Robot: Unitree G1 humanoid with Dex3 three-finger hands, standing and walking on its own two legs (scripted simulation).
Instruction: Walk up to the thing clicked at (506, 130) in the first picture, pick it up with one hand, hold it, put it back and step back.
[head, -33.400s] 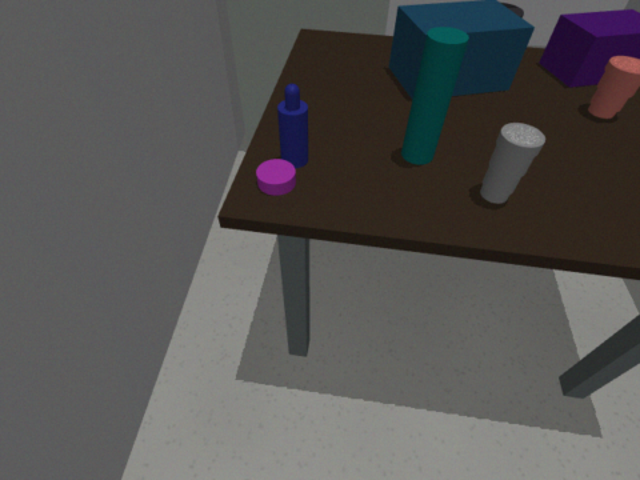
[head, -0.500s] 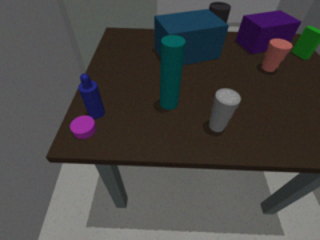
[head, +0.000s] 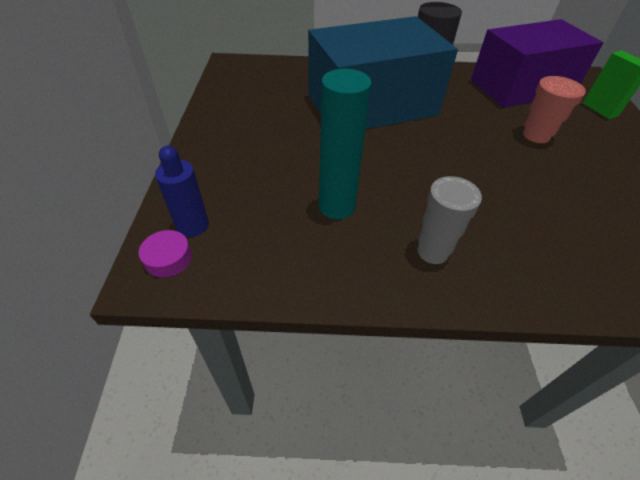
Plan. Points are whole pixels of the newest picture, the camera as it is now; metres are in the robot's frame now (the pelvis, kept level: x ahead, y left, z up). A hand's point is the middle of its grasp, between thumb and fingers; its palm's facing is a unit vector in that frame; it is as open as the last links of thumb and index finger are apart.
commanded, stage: stand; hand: right
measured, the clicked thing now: (443, 224) +0.49 -0.18 +0.02
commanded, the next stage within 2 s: step back in 0.40 s
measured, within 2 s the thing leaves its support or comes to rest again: neither
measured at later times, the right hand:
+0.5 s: hand out of the picture +0.07 -0.26 -0.16, palm faces -0.03 +0.94 -0.35, open 7.4 cm
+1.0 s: hand out of the picture -0.04 -0.22 -0.17, palm faces +0.00 +0.91 -0.41, open 7.4 cm
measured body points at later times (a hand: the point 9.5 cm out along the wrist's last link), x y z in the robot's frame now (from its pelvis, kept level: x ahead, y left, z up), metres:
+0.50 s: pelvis -0.02 +0.00 -0.01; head +0.02 +0.00 +0.44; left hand +0.07 +0.31 -0.14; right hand +0.07 -0.30 -0.14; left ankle -0.01 +0.14 -0.75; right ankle -0.01 -0.13 -0.75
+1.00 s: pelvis -0.10 +0.05 -0.02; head -0.02 +0.06 +0.42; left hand +0.03 +0.35 -0.16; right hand -0.03 -0.27 -0.14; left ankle -0.06 +0.16 -0.75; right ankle -0.14 -0.09 -0.71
